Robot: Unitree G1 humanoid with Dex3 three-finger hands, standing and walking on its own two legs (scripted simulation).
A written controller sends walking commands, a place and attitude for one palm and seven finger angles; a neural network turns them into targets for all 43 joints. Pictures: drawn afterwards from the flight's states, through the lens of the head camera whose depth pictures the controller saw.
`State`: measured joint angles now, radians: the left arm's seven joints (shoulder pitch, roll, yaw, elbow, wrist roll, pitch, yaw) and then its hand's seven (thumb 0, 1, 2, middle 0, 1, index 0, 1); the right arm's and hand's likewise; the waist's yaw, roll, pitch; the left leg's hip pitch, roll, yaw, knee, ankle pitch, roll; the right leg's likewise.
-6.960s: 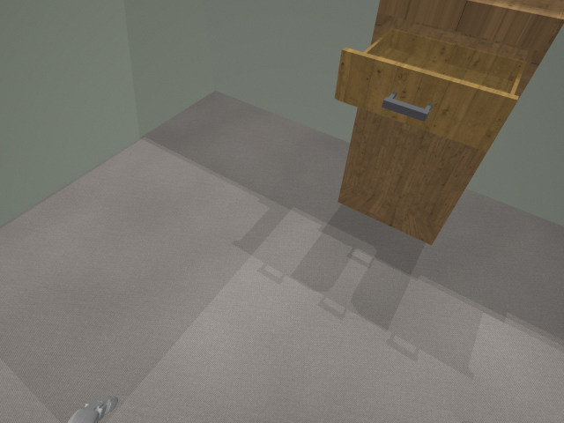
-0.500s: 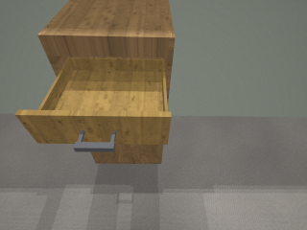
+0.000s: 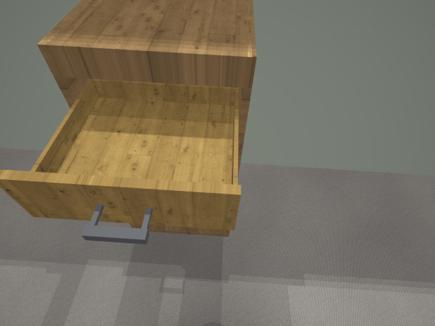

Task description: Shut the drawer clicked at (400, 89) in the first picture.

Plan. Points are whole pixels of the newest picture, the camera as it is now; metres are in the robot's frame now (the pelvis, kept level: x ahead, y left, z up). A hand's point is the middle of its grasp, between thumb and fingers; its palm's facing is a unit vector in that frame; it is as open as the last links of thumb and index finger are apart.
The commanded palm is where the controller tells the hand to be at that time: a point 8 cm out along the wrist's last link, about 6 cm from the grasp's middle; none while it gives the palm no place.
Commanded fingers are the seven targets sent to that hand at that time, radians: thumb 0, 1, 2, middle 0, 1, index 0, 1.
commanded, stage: come to a stop and stand still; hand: left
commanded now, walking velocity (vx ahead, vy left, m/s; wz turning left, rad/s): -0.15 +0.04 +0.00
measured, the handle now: (120, 223) +0.27 +0.21 +0.03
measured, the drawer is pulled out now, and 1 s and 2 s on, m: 0.30 0.30 0.30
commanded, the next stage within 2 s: look again from close up in 0.74 s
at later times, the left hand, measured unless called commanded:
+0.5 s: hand out of the picture +0.03 +0.18 -0.17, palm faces +0.02 -0.98 -0.21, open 7.4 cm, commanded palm none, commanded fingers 0.00 0.90 0.90 -0.20 -0.30 -0.20 -0.30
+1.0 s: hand out of the picture -0.06 +0.17 -0.17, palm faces -0.01 -0.98 -0.20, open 7.4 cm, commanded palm none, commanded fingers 0.00 0.90 0.90 -0.20 -0.30 -0.20 -0.30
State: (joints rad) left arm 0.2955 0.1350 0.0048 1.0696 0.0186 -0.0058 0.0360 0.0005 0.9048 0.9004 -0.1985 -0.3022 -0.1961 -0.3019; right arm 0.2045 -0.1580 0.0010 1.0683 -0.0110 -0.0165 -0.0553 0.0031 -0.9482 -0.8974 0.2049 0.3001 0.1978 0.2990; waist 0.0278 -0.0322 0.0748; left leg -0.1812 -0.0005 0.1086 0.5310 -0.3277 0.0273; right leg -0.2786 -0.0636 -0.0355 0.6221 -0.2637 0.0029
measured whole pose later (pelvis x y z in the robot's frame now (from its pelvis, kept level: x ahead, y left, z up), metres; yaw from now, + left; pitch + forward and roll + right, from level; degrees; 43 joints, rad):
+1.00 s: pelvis -0.05 +0.00 +0.00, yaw +0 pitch +0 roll +0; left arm 0.34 0.15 -0.03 1.06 0.02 -0.01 0.03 0.00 0.90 0.90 -0.20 -0.30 -0.20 -0.30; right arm 0.29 -0.16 -0.02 1.05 -0.03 0.02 -0.02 0.00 -0.91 -0.90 0.20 0.30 0.20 0.30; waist -0.01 0.02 0.02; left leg -0.28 0.00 0.07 0.54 -0.26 0.03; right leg -0.27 -0.02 -0.04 0.53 -0.27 0.00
